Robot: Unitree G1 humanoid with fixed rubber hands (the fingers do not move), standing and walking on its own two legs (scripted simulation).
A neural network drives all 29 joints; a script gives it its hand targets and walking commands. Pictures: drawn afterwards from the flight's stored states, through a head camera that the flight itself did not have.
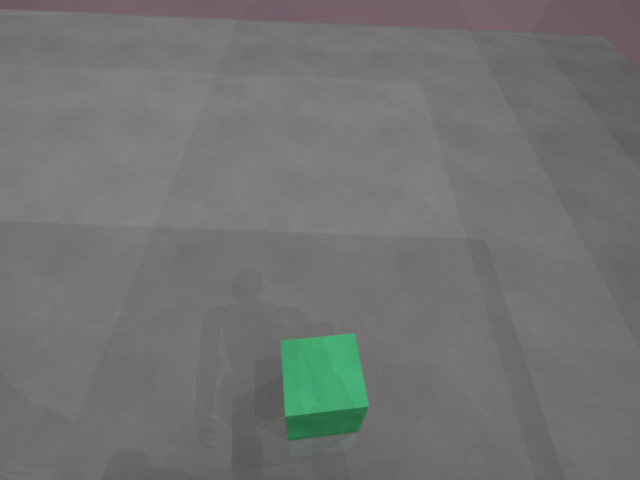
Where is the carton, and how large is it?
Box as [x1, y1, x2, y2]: [281, 333, 368, 440]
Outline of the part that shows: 354,333 281,341 285,418 289,440 358,430 368,407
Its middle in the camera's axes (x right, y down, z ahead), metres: +0.00 +0.43 +1.11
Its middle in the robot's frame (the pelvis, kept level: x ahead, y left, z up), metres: +0.45 -0.03 -0.65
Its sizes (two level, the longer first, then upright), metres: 0.210 0.200 0.250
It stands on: the floor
